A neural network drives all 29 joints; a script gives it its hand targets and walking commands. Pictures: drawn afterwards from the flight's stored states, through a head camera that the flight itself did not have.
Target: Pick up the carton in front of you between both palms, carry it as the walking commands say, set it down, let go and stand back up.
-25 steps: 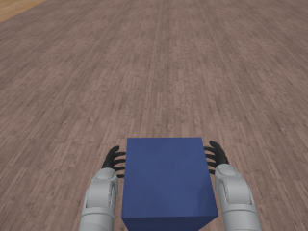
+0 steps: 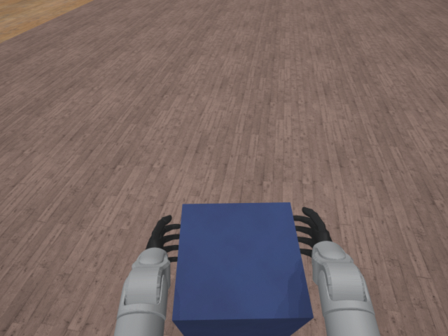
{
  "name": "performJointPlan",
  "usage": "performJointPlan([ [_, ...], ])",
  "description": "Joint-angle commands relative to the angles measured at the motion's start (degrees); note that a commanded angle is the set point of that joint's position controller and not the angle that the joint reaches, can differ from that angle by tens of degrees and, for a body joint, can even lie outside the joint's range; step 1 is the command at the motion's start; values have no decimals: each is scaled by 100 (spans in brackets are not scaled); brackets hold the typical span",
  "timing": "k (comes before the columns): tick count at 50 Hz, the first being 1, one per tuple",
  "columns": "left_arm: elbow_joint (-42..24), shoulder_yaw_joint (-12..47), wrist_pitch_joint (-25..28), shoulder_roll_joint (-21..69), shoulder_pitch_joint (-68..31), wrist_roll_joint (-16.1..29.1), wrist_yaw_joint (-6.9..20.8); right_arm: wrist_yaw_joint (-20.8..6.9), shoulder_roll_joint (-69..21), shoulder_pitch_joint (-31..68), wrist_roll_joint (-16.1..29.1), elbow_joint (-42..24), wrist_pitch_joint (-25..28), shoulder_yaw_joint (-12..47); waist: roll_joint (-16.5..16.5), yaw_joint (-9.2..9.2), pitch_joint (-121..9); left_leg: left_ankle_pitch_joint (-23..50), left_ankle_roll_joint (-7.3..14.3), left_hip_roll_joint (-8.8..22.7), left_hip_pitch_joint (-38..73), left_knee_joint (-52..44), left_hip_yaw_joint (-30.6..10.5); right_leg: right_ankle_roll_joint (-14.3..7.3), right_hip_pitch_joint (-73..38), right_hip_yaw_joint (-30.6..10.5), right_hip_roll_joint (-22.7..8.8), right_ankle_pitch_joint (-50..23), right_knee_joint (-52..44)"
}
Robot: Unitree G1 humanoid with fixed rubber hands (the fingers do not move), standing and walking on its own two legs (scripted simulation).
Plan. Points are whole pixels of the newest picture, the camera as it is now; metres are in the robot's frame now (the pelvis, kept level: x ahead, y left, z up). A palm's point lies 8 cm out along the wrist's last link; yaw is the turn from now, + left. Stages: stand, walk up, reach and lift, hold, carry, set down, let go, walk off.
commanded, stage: hold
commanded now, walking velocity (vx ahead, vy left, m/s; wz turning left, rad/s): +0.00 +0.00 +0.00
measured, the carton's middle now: (236, 276) +0.28 +0.00 -0.07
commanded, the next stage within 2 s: set down in 0.26 s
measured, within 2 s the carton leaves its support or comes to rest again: neither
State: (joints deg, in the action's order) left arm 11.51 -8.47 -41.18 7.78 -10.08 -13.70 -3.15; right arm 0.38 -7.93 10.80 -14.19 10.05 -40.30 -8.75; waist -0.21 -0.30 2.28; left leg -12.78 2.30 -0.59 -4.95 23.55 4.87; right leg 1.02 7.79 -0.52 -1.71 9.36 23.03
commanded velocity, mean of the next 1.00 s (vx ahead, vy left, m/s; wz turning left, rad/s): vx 0.00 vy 0.00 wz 0.00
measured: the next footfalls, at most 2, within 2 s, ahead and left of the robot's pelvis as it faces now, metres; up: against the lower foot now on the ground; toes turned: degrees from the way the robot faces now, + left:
none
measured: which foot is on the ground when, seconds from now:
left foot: down 0.00-1.00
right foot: down 0.00-1.00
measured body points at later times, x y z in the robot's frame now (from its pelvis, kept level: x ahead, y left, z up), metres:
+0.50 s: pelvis -0.02 -0.04 -0.01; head -0.06 -0.05 +0.44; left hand +0.29 +0.12 +0.01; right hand +0.31 -0.18 +0.03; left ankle +0.01 +0.08 -0.74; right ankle +0.04 -0.14 -0.74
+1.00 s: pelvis -0.04 -0.02 -0.11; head +0.16 -0.03 +0.29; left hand +0.36 +0.11 -0.20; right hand +0.33 -0.18 -0.18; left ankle +0.01 +0.09 -0.74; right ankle +0.04 -0.14 -0.74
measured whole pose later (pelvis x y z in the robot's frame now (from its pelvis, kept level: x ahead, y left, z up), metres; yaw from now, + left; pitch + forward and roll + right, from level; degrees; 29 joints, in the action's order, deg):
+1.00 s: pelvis -0.04 -0.02 -0.11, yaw +0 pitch +31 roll +0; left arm 36.1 -16.8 -9.1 3.4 -33.6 -11.7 -5.3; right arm 9.1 -13.3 29.4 -12.4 26.0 -7.7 -22.6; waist 0.9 -3.0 -5.8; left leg -22.7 0.5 -2.7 -73.1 64.6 -1.3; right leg -0.1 75.2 -0.3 0.7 18.3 62.3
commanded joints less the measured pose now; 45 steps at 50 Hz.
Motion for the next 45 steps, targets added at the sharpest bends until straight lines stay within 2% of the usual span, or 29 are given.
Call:
performJointPlan([
  [1, -900, 3239, 401, 5250, -3340, 1611, 1518, -1314, -5354, 2297, 1229, -185, 229, 2791, 199, -214, -1544, 1201, -167, -157, 477, -366, -1140, -301, -380, -451, 750, -599, -109],
  [4, -715, 3178, 355, 5300, -3443, 1580, 1610, -1328, -5438, 2385, 1171, 20, 204, 2682, 183, -214, -1373, 727, -153, -159, 232, -422, -1147, -317, -491, -418, 710, -361, -122],
  [14, -244, 2694, 353, 5413, -3653, 1361, 1749, -1532, -5706, 2976, 1212, 327, 116, 2648, -12, 13, -1200, -216, 7, -250, -311, -535, -1050, -229, -882, -427, 559, 142, -247],
  [17, 103, 2380, 429, 5268, -4078, 1189, 1836, -1553, -5867, 3453, 1184, 618, 145, 2497, -91, 93, -1074, -669, 97, -295, -559, -435, -965, -199, -849, -495, 490, 737, -284],
  [20, 751, 1954, 634, 5176, -4702, 989, 1997, -1539, -6016, 4000, 1015, 1226, 281, 2085, -152, 81, -960, -1080, 160, -295, -967, -219, -933, -204, -831, -575, 436, 1406, -240],
  [25, 2058, 939, 1126, 4887, -5488, 339, 2084, -1334, -5852, 4614, 408, 2364, 660, 891, -71, -54, -827, -1262, 176, -333, -1710, 358, -968, -199, -557, -756, 369, 1742, 95],
  [28, 2612, 231, 1396, 4475, -5479, -125, 1947, -1081, -5386, 4528, -69, 2800, 903, 61, 6, -137, -779, -1109, 154, -389, -2251, 790, -954, -174, -75, -777, 395, 1522, 444],
  [30, 2788, -119, 1618, 4118, -5293, -381, 1818, -941, -5072, 4335, -320, 2950, 1142, -335, 47, -159, -959, -850, 141, -427, -2570, 1041, -937, -155, 308, -721, 453, 1021, 748],
  [32, 2863, -302, 1918, 3806, -5046, -539, 1722, -859, -4832, 4184, -444, 2967, 1466, -491, 49, -140, -1210, -559, 127, -477, -2914, 1247, -925, -119, 702, -658, 515, 381, 1076],
  [35, 2843, -159, 2471, 3737, -4799, -532, 1661, -804, -4824, 4161, -408, 2866, 2076, -257, 17, -66, -1869, -96, 87, -605, -3416, 1541, -892, -40, 1094, -571, 593, -431, 1552],
  [39, 2572, 663, 3248, 4059, -5068, -166, 1618, -767, -5132, 4459, -79, 2626, 2880, 631, -2, -42, -3293, 397, 20, -710, -4130, 2122, -888, 8, 1447, -490, 701, -1165, 2333],
  [42, 2228, 1477, 3658, 4294, -5437, 255, 1551, -682, -5288, 4638, 200, 2345, 3297, 1360, 54, -150, -4852, 894, -89, -773, -4423, 2699, -886, 24, 1736, -453, 765, -1769, 2978],
  [45, 1910, 2151, 3795, 4374, -5619, 584, 1407, -594, -5289, 4667, 457, 2044, 3449, 1959, 224, -247, -6230, 1327, -206, -792, -4528, 3297, -904, 49, 2301, -367, 835, -2068, 3596],
])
